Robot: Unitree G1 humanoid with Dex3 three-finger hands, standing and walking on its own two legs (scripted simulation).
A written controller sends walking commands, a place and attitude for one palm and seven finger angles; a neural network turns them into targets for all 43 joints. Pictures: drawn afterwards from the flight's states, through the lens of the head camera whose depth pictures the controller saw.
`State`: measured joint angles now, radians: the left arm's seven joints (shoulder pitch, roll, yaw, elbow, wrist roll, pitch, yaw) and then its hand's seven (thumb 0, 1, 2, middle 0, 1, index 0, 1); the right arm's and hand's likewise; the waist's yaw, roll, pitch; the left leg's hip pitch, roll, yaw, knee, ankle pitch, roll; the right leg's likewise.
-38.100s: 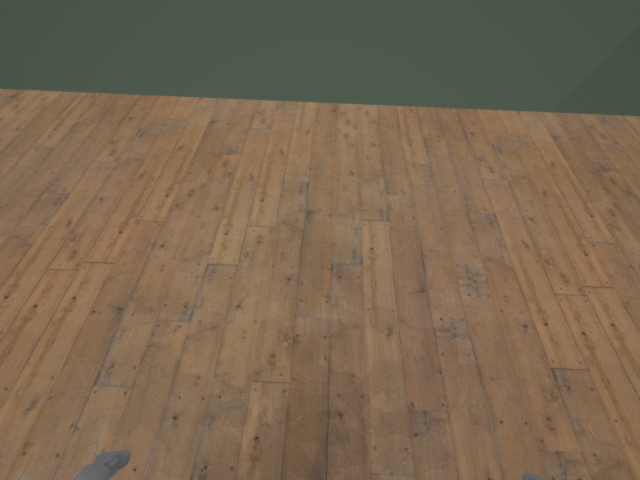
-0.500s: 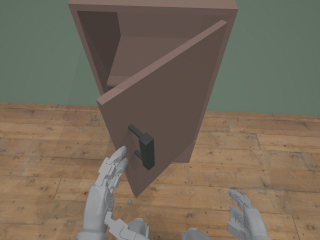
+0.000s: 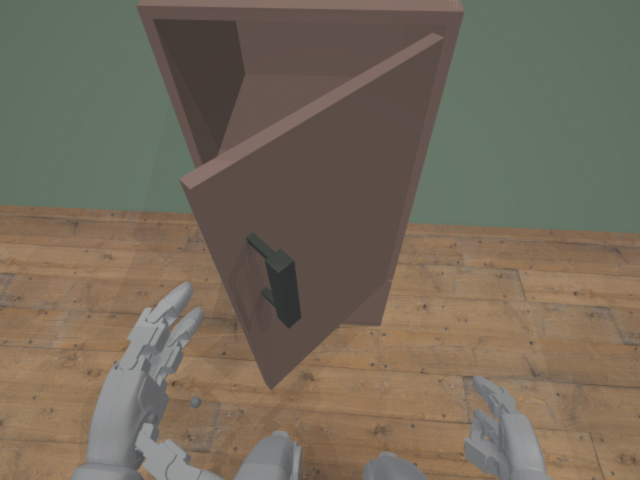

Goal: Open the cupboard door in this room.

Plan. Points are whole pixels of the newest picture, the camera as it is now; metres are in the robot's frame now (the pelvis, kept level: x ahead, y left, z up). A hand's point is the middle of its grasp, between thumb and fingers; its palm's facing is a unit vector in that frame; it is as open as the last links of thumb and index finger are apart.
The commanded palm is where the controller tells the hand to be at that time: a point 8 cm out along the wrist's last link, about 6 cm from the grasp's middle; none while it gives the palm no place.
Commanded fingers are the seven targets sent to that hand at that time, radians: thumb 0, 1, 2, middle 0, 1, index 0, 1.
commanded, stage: draw the hand back to the body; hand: left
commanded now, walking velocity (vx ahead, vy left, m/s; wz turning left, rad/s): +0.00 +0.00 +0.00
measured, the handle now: (273, 281) +0.34 +0.09 +0.07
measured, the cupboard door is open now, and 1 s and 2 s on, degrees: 48 48 48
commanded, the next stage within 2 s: step back with the hand held close in 1.42 s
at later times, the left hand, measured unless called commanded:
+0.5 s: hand (75, 368) +0.19 +0.22 +0.16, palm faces +0.14 -0.95 -0.27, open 15.3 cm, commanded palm +0.16 +0.27 +0.18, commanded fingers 0.00 -0.01 0.51 -0.17 -0.30 -0.17 -0.30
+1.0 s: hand out of the picture +0.23 +0.30 +0.25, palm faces +0.39 -0.82 -0.41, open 9.6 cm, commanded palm +0.18 +0.34 +0.27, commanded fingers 0.00 0.87 0.88 -0.20 -0.30 -0.20 -0.30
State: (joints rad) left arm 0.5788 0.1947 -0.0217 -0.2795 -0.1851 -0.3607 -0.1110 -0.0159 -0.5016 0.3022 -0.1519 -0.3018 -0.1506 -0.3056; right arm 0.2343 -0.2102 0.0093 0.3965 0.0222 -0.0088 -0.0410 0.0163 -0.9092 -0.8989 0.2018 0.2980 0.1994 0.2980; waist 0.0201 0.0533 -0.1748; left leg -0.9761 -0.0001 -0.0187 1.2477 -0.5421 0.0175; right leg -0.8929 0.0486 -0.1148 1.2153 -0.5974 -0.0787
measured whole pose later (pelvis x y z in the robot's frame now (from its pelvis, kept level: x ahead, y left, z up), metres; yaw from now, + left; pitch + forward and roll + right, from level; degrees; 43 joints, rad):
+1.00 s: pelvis +0.04 +0.05 +0.11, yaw -1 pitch -2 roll -1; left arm 0.52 0.37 0.29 -0.46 -0.07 -0.03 0.12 0.00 0.52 0.74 -0.20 -0.30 -0.19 -0.31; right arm 0.21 -0.23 0.06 0.57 0.01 -0.07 -0.07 0.02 -0.91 -0.90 0.20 0.30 0.20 0.30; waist 0.06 0.06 -0.02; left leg -0.17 -0.06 0.04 0.48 -0.27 0.08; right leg -0.10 0.01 -0.02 0.43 -0.29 0.00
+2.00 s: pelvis -0.01 +0.03 +0.11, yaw -3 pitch +0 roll -1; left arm 0.57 0.45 0.40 -0.49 -0.07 -0.14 0.13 0.01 0.88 0.90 -0.21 -0.30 -0.21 -0.31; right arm 0.17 -0.24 -0.02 0.55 0.02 0.03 -0.09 0.02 -0.91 -0.90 0.20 0.30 0.20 0.30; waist -0.01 0.02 0.03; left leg -0.28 -0.01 0.06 0.46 -0.18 0.06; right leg -0.21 0.05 -0.01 0.41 -0.19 -0.02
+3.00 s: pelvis -0.22 +0.07 +0.08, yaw -6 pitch -1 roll -4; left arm 0.49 0.48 0.43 -0.63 -0.06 -0.25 0.13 0.01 0.88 0.90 -0.21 -0.30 -0.21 -0.31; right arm 0.13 -0.15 0.03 0.69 -0.01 -0.11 -0.05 0.01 -0.91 -0.90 0.21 0.30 0.20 0.30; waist 0.07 -0.03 0.01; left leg -0.61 0.01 0.04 0.67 -0.20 -0.03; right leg 0.00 0.04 0.01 0.51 -0.48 0.01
